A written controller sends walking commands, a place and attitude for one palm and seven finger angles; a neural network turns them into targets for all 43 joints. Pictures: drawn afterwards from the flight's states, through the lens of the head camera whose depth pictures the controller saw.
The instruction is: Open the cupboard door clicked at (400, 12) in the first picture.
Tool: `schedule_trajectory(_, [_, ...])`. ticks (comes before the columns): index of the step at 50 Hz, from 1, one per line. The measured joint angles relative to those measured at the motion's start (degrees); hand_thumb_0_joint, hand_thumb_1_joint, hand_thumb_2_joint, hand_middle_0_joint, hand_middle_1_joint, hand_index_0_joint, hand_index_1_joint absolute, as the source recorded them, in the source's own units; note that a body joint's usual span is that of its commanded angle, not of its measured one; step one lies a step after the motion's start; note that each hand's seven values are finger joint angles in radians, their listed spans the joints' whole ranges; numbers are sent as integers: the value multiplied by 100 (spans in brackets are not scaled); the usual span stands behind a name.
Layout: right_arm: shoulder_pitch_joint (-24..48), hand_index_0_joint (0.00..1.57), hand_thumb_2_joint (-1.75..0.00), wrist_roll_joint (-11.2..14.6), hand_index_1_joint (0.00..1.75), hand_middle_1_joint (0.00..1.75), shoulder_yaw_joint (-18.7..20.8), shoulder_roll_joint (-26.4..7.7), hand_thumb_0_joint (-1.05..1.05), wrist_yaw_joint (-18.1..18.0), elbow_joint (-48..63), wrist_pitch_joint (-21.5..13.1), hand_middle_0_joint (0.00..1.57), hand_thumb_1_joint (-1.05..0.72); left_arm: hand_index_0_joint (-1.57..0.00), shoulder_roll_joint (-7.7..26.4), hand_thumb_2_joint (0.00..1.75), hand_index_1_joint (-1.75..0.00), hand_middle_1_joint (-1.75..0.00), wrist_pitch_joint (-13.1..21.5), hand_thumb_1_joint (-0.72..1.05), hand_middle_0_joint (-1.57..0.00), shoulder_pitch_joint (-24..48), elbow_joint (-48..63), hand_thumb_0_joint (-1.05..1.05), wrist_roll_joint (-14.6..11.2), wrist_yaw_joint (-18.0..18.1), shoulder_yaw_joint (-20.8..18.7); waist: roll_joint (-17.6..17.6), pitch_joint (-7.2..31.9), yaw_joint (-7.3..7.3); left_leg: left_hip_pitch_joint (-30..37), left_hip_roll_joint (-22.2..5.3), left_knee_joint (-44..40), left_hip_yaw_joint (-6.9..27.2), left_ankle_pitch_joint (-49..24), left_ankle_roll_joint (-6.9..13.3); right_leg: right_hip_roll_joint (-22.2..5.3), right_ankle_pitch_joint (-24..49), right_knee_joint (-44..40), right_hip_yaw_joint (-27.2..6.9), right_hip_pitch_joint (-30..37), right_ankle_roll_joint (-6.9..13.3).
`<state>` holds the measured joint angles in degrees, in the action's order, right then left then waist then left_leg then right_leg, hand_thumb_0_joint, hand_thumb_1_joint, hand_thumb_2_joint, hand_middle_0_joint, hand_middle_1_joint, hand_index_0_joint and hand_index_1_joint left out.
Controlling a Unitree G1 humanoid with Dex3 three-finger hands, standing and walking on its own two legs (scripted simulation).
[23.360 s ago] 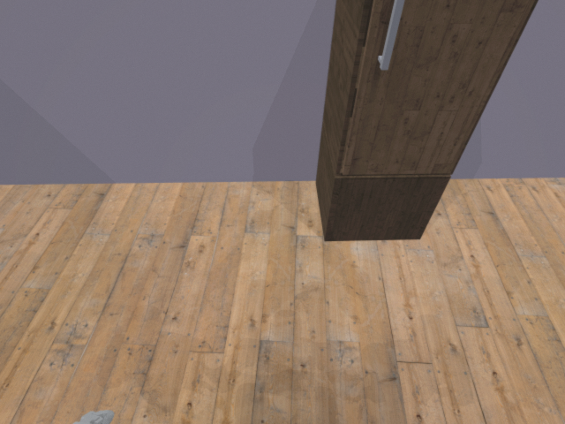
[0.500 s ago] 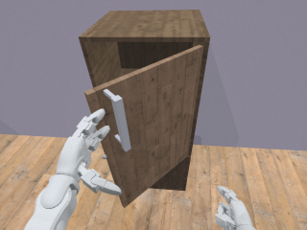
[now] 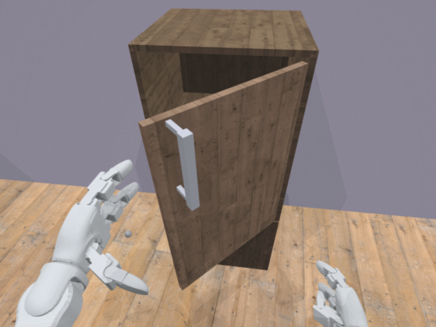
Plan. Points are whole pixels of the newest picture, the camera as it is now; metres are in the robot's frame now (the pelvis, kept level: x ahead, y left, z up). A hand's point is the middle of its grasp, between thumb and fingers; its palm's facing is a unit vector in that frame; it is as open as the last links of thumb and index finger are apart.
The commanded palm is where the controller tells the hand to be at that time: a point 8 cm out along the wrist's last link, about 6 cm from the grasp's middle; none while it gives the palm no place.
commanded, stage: draw the hand back to the body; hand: left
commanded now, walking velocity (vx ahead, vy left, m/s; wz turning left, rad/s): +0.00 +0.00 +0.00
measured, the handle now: (183, 167) +0.34 +0.11 +0.16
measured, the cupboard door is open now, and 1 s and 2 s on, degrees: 46 46 46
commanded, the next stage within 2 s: step back with the hand held close in 1.50 s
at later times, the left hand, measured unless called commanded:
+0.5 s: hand (95, 227) +0.20 +0.21 +0.16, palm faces +0.13 -0.97 -0.23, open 15.9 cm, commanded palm +0.15 +0.26 +0.17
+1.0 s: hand (74, 214) +0.22 +0.25 +0.16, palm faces +0.37 -0.83 -0.41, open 10.5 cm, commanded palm +0.17 +0.29 +0.18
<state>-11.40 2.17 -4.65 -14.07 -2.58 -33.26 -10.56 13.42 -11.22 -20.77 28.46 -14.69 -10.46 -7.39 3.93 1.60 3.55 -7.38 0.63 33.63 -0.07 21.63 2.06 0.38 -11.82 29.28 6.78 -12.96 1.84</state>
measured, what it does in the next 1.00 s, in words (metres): stands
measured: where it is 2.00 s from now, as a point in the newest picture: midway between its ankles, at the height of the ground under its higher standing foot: outside the picture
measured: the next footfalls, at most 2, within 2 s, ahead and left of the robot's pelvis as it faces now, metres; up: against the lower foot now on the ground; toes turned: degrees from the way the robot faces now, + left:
none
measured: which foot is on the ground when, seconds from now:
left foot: down 0.00-1.00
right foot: down 0.00-1.00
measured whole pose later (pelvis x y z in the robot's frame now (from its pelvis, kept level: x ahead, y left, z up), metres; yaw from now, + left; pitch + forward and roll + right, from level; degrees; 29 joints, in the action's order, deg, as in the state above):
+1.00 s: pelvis +0.02 +0.01 +0.01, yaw -2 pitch -4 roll -1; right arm -11.6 -0.8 -1.5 -12.4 -2.8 -37.3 -7.9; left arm 19.5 6.8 -27.3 24.2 -1.9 5.9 -17.0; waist 3.6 -2.0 3.9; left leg -1.2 0.9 24.2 -2.4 18.6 2.5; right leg 0.9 -9.3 22.3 4.2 -8.6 1.2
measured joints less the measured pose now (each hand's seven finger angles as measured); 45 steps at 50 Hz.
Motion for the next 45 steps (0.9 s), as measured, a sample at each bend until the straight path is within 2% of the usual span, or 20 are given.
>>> schedule_trajectory(5, [8, 20, -90, -33, 30, 30, -97, 128, 1, 11, 31, 9, 20, -90, -15, 102, 30, -30, -30, -113, -50, -16, 38, 19, -1, 61, 107, -46, -41, 21, -14, 23, 73, -83, -81, -36, 52, -65, -1, 37, -88, -51, -52])
schedule_trajectory(9, [-18, 21, -90, -27, 30, 30, -167, 176, 1, 18, 8, 29, 20, -90, -16, 148, 30, -30, -30, -153, -50, -16, 46, 27, -1, -18, 86, -238, -59, 49, 16, 37, 102, -109, -105, -38, 82, -89, -3, 34, -117, -51, -86])
schedule_trajectory(22, [-2, 21, -90, 1, 30, 30, -139, 75, 1, 22, -6, -11, 20, -90, -15, 248, 32, -30, -30, -240, -47, -15, -97, 196, -1, -87, -133, -407, -84, 65, 82, 28, 153, -74, -102, 10, 130, -141, -49, 75, -123, -56, -145])
schedule_trajectory(24, [2, 21, -90, -119, 30, 30, -89, 111, 1, 20, 3, -41, 20, -90, -16, 390, 33, -30, -30, 103, -44, -16, -214, 243, -1, 340, 263, -359, -102, 39, 80, 62, 135, -108, -116, 5, 130, -118, -38, 35, -136, -28, -139])
schedule_trajectory(26, [1, 21, -90, -202, 30, 30, -42, 164, 1, 40, 19, -58, 20, -90, -16, 443, 35, -30, -30, 525, -39, -16, -444, 278, -1, 644, 700, -406, -137, -3, 50, 96, 112, -183, -143, -21, 123, -87, 3, -44, -162, -4, -131])
schedule_trajectory(31, [-85, 21, -90, -289, 30, 30, 84, 161, 1, 62, -6, -5, 20, -90, -16, 389, 41, -30, -30, 1166, -26, -16, -741, 252, -1, 1068, 1296, -443, -168, -218, 79, 211, 79, -372, -160, -114, 100, -42, 122, -273, -179, 123, -110])
schedule_trajectory(37, [-154, 21, -90, -322, 30, 30, 178, 128, 1, 12, -237, 102, 20, -90, -17, 441, 49, -30, -30, 1539, -6, -17, -771, 62, -1, 1267, 1568, -480, -122, -335, 92, 358, 87, -604, -159, -211, 97, -38, 191, -459, -184, 251, -108])
schedule_trajectory(45, [-99, 21, -90, -311, 30, 30, 263, 168, 1, -22, -390, 201, 20, -90, -19, 572, 61, -30, -30, 1749, 21, -18, -668, -269, 0, 1310, 1653, -785, -51, -364, 28, 548, 51, -839, -207, -272, 61, 15, 230, -622, -234, 388, -81])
